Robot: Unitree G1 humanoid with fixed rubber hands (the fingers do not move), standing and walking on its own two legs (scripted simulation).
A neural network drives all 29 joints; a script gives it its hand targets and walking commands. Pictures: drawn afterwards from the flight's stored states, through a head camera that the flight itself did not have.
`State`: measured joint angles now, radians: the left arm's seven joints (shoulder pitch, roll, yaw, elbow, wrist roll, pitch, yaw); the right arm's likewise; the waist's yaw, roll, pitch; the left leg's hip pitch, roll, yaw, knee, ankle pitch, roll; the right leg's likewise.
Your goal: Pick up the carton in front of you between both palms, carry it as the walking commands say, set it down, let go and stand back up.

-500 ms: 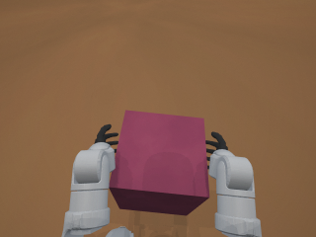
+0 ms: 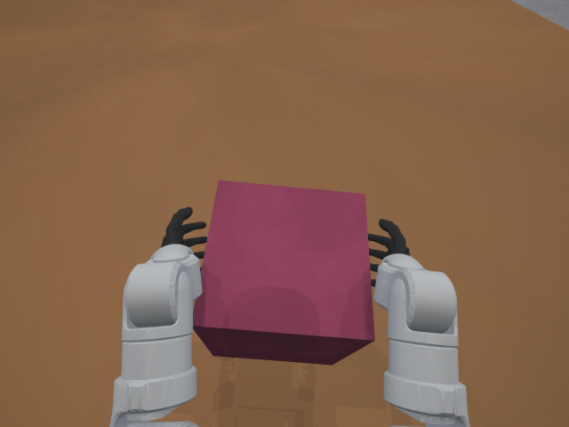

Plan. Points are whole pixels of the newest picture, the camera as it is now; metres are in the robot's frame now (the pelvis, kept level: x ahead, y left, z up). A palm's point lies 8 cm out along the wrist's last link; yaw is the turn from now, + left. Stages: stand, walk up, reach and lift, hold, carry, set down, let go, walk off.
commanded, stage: carry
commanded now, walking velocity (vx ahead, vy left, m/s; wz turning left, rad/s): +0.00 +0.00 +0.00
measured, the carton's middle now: (281, 282) +0.33 +0.01 -0.01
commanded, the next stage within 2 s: none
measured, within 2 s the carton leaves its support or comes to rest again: neither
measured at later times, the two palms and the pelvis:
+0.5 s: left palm (209, 244) +0.35 +0.12 +0.05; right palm (397, 264) +0.34 -0.17 +0.04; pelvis +0.06 -0.02 +0.00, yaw +0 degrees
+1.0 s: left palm (212, 264) +0.33 +0.11 +0.04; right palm (411, 276) +0.32 -0.19 +0.04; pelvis +0.03 -0.04 +0.00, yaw +0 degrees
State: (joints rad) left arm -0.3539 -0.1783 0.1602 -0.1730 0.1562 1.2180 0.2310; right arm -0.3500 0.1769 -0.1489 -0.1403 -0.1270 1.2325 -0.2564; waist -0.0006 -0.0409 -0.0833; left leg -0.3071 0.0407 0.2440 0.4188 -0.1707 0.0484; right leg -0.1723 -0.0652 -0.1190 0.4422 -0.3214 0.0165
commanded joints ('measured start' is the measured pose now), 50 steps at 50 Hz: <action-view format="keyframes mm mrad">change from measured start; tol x16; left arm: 1 -461 -1067 -696 93 -462 -2 -423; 30 -359 -948 -557 304 -201 -545 -457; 50 -358 -917 -483 363 -170 -528 -451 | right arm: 1 -477 1021 670 29 411 -30 454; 30 -402 878 585 182 150 -562 476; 34 -351 841 427 408 63 -582 475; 50 -397 878 503 322 126 -542 473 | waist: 1 -1 38 -397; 22 7 -83 -346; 26 -18 271 -384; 32 -7 -84 -326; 50 3 1 -227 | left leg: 1 287 157 -131 115 698 5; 8 121 64 -60 116 386 -54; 14 351 129 -103 165 943 9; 21 0 -8 1 37 222 -68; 26 726 203 -187 127 1257 85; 32 121 106 -118 54 10 -48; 50 87 124 -138 56 127 -76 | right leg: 1 40 -103 34 71 563 9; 6 148 -119 34 98 960 5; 15 32 -33 5 -101 458 17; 20 356 -95 -3 120 1285 -16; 24 -19 -38 -62 284 900 19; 26 -353 18 -25 144 -56 30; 29 48 -40 38 -172 258 18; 32 142 -143 79 20 693 -43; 40 51 -105 53 -18 401 -42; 50 16 -121 68 19 502 -31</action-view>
